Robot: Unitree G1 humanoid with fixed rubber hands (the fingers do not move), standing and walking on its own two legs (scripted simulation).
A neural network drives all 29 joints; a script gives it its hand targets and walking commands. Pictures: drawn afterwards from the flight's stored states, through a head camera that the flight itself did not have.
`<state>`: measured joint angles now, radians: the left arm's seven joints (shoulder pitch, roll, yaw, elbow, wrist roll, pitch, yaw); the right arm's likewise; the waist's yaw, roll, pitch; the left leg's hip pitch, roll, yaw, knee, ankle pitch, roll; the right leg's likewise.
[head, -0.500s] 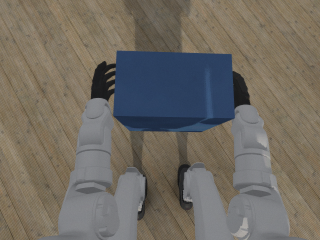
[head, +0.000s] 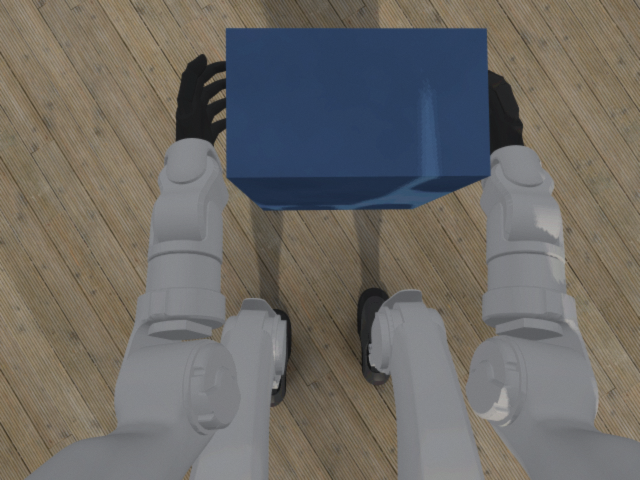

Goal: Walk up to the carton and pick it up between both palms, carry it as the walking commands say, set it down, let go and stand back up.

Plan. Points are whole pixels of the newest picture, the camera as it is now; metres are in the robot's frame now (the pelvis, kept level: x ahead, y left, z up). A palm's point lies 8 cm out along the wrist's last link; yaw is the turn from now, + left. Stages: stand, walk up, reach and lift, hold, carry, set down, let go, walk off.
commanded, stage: set down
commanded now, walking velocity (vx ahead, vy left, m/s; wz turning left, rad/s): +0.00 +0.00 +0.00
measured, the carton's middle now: (345, 143) +0.49 -0.03 -0.18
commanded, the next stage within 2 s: none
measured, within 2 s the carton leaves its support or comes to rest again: neither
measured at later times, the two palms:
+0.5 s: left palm (227, 141) +0.50 +0.12 -0.19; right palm (475, 145) +0.49 -0.21 -0.21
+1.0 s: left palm (239, 141) +0.53 +0.13 -0.28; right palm (450, 141) +0.52 -0.21 -0.30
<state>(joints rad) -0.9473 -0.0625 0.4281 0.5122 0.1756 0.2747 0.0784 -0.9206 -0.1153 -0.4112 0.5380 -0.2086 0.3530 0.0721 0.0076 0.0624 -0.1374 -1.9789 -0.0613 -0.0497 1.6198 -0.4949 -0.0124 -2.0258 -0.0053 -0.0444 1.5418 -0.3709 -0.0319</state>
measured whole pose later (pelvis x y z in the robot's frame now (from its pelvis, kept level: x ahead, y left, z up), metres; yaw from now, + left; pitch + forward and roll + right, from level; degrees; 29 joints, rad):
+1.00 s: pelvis -0.03 -0.01 -0.11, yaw -1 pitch +34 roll +1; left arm -1.45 0.15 0.43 0.68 -0.02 0.28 0.15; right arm -1.48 -0.39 -0.19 0.77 -0.02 0.36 -0.01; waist 0.01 0.08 0.52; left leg -2.07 -0.09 -0.05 2.07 -0.59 -0.04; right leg -2.16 0.01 -0.04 1.98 -0.41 -0.05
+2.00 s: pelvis -0.03 +0.00 -0.14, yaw -1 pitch +32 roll +1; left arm -1.45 0.17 0.43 0.84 -0.02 0.19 0.13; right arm -1.48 -0.40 -0.15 0.91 -0.02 0.28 0.00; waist 0.01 0.08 0.50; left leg -2.11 -0.10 -0.04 2.16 -0.61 -0.04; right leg -2.20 0.01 -0.04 2.06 -0.43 -0.05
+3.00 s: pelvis -0.03 +0.00 -0.15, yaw -1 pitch +34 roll +0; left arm -1.44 0.23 0.26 0.95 -0.12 0.09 0.18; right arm -1.49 -0.46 -0.13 1.09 0.11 0.09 -0.02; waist 0.01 0.06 0.49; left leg -2.16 -0.11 -0.04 2.18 -0.61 -0.05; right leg -2.23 0.00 -0.04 2.08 -0.44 -0.04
